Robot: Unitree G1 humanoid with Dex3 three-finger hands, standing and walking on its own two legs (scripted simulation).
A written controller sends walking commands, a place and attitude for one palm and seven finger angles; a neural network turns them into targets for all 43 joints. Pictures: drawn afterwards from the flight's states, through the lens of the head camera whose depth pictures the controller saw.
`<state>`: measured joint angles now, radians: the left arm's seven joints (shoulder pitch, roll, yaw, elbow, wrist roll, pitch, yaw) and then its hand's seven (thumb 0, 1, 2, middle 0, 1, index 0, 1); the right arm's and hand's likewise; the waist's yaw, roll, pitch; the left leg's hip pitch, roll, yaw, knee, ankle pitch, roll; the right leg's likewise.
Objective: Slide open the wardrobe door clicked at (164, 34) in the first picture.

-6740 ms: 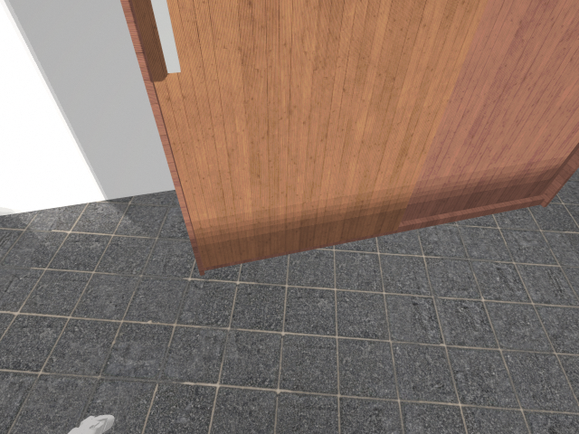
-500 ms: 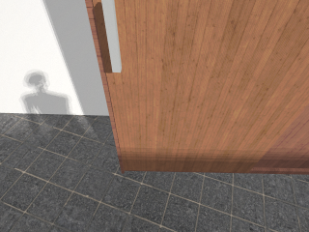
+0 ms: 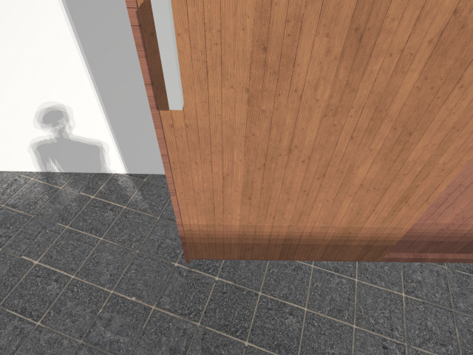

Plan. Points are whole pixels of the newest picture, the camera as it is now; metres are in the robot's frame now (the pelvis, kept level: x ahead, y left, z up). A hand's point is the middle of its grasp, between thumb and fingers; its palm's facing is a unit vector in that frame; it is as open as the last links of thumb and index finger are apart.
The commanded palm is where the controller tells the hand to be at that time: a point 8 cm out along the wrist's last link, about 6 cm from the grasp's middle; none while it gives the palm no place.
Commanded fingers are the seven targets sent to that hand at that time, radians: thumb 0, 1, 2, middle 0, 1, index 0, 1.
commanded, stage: look again from close up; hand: left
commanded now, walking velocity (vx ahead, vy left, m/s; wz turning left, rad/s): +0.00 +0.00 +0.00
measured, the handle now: (171, 52) +0.60 +0.18 +0.22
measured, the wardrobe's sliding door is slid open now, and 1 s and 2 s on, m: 0.00 0.00 0.00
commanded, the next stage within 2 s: shuffle to correct the standing spot in 0.58 s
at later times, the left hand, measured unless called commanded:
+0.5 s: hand out of the picture +0.00 +0.15 -0.18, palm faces +0.04 -0.99 -0.16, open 7.4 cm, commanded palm none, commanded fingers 0.00 0.90 0.90 -0.20 -0.30 -0.20 -0.30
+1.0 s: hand out of the picture +0.01 +0.16 -0.19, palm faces +0.11 -0.98 -0.14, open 7.4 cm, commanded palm none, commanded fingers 0.00 0.90 0.90 -0.20 -0.30 -0.20 -0.30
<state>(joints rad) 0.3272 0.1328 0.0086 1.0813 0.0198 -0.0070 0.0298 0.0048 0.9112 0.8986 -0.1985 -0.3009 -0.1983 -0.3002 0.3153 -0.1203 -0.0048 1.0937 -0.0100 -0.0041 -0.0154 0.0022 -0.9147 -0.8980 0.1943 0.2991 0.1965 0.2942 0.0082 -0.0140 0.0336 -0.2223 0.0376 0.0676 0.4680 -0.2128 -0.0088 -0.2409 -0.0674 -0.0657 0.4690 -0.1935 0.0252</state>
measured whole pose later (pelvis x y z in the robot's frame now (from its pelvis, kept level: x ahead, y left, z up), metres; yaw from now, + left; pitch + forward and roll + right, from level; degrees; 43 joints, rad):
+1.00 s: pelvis +0.05 +0.00 -0.01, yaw +1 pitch -1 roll +0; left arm 0.39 0.13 0.04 1.08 0.03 -0.01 0.01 0.00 0.91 0.90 -0.20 -0.30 -0.20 -0.30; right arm 0.39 -0.10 -0.01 1.10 -0.02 0.00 -0.01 0.00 -0.91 -0.90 0.19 0.30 0.20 0.29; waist 0.02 -0.03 0.00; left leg -0.23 0.04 0.05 0.59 -0.35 0.00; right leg -0.23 -0.07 -0.08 0.57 -0.33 0.02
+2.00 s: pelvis +0.12 -0.01 -0.01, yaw +2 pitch +0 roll +1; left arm 0.24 0.16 0.05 0.98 0.03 0.02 0.03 0.00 0.91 0.90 -0.20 -0.30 -0.20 -0.30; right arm 0.16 -0.14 -0.07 0.98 -0.01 0.03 -0.02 -0.02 -0.93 -0.90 0.20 0.30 0.20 0.29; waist 0.00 0.01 0.05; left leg -0.43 0.06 0.12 0.54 -0.16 0.01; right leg -0.21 -0.05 -0.07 0.58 -0.39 0.00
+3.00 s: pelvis +0.09 -0.01 +0.00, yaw +2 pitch -1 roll +0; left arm 0.33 0.11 0.01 1.14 0.02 -0.01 0.03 0.00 0.91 0.90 -0.20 -0.30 -0.20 -0.30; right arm 0.33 -0.08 0.00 1.14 -0.01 0.00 -0.03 0.00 -0.92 -0.90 0.19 0.30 0.20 0.29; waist 0.01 -0.03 0.03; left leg -0.23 0.02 0.07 0.43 -0.17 0.01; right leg -0.16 -0.04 -0.08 0.44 -0.26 0.01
